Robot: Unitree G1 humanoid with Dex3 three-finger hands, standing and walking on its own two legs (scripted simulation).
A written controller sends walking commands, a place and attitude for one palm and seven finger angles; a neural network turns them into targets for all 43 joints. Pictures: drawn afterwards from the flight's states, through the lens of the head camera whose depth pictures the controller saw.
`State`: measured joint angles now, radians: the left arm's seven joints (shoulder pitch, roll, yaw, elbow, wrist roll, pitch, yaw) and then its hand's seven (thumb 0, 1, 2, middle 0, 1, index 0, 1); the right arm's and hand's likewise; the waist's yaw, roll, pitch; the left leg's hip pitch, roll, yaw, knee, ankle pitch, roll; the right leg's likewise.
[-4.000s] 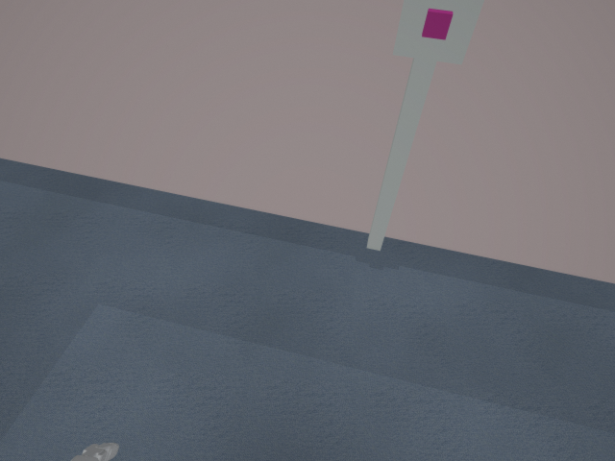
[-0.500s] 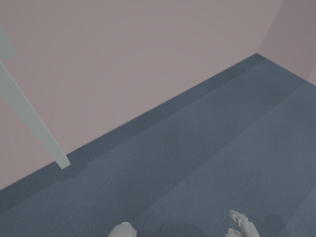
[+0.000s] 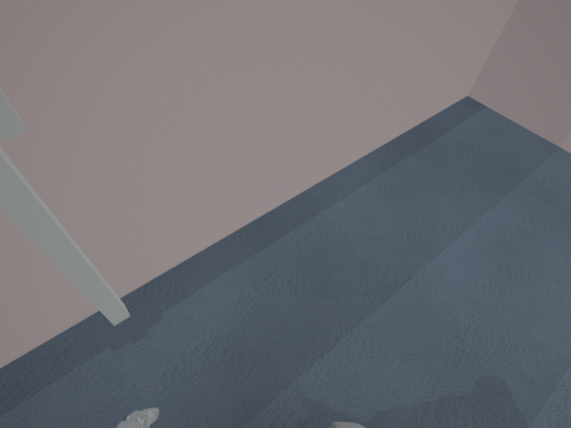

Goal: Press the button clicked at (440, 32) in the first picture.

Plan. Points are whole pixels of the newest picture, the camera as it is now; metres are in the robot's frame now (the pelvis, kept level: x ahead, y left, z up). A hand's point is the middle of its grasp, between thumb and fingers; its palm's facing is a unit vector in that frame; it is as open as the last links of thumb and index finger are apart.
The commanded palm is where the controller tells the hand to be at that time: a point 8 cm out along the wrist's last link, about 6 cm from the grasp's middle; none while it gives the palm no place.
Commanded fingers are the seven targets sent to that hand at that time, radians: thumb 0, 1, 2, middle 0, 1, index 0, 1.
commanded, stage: turn to face it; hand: left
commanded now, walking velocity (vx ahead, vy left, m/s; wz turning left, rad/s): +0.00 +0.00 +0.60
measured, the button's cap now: out of the picture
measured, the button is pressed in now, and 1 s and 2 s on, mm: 0 0 0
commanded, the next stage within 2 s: take the last steps up to it in 0.94 s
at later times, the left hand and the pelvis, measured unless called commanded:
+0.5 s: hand out of the picture -0.03 +0.17 -0.16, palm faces +0.35 -0.89 -0.27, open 7.4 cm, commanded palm none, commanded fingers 0.00 0.90 0.90 -0.20 -0.30 -0.20 -0.30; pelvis -0.02 -0.04 +0.00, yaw +20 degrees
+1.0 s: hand out of the picture -0.06 +0.17 -0.17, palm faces +0.51 -0.81 -0.28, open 7.4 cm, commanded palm none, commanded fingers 0.00 0.90 0.90 -0.20 -0.30 -0.20 -0.30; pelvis -0.02 -0.04 -0.02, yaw +30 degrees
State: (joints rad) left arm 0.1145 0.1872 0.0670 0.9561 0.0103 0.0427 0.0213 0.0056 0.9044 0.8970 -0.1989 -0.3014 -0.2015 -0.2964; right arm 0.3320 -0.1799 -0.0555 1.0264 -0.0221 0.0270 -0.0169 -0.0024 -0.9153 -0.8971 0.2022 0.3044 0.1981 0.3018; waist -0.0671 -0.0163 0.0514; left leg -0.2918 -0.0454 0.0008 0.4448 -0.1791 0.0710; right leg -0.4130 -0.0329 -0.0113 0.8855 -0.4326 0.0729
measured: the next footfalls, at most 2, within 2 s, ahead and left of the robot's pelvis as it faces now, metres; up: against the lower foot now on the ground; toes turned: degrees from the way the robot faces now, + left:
right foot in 0.14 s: +0.04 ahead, -0.14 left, +0.00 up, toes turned +4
left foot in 0.60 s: -0.05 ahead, +0.11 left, +0.00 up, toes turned +30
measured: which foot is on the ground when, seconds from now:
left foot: down 0.00-0.14, up 0.16-0.58, down 0.60-0.98, up 1.00-1.00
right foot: up 0.00-0.12, down 0.14-0.60, up 0.62-0.94, down 0.96-1.00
